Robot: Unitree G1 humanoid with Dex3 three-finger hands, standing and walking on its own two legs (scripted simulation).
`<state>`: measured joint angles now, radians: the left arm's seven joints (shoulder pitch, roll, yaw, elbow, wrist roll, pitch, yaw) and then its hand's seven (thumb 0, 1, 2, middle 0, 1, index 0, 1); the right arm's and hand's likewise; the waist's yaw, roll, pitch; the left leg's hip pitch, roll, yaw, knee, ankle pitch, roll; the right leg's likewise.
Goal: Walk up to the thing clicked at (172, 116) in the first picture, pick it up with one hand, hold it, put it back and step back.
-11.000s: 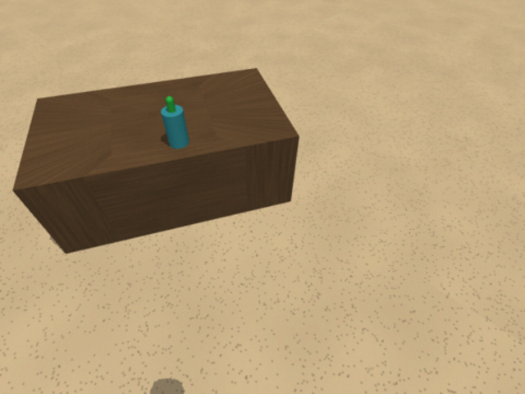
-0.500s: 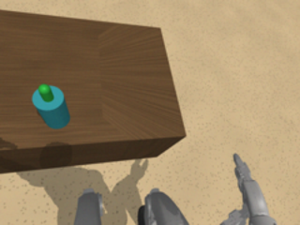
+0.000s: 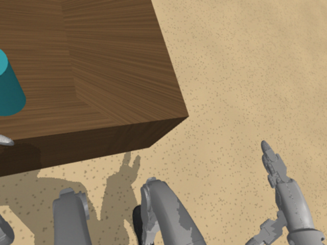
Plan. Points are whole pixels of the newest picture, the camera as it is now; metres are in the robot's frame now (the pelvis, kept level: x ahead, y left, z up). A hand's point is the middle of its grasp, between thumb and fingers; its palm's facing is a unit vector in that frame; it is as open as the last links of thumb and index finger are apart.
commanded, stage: close in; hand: left
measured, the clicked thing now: out of the picture +0.51 +0.26 -0.03
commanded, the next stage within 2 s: rest palm in 0.30 s
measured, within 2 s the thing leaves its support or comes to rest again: leaves its support in 1.62 s
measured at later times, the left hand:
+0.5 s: hand out of the picture +0.48 +0.25 -0.06, palm faces +0.30 -0.95 +0.02, open 17.6 cm
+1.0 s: hand out of the picture +0.51 +0.26 -0.05, palm faces +0.34 -0.94 +0.01, open 14.9 cm
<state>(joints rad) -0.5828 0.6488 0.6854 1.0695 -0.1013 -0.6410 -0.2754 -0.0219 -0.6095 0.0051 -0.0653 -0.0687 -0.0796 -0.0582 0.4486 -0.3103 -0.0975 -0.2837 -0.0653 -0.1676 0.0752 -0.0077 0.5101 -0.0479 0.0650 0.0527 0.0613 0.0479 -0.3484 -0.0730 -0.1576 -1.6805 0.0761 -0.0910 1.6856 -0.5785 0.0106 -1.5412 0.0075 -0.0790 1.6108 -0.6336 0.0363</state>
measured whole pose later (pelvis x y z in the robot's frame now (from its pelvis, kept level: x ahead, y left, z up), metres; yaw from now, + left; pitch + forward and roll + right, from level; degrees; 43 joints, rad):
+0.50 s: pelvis +0.01 +0.00 +0.01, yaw +1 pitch +33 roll -7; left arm -0.59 0.54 0.59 1.03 -0.05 -0.63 -0.07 -0.02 -0.61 0.00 -0.08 -0.05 -0.10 -0.04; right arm 0.50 -0.32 -0.13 -0.40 -0.05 -0.08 0.10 -0.01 0.52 -0.05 0.07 0.05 0.06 0.05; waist -0.34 -0.05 -0.17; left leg -1.65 0.07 -0.08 1.66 -0.59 0.01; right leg -1.52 0.00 -0.07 1.59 -0.65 0.03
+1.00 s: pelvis +0.01 +0.00 +0.01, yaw +0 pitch +33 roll -7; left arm -0.69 0.63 0.63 1.13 -0.01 -0.63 -0.04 -0.02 -0.56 0.18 -0.53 -0.38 -0.54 -0.37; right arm 0.49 -0.33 -0.11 -0.45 -0.06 -0.02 0.12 -0.01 0.50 -0.05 0.07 0.05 0.06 0.05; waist -0.37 -0.04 -0.16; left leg -1.67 0.08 -0.08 1.66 -0.59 0.00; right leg -1.54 0.01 -0.07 1.60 -0.65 0.03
